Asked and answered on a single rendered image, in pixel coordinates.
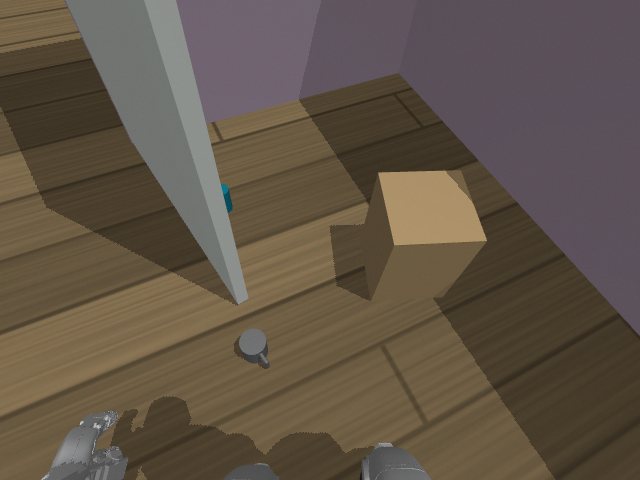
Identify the left robot arm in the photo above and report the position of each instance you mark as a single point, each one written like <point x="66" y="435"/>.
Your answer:
<point x="69" y="471"/>

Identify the left robot hand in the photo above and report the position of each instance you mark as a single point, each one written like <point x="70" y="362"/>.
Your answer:
<point x="78" y="447"/>

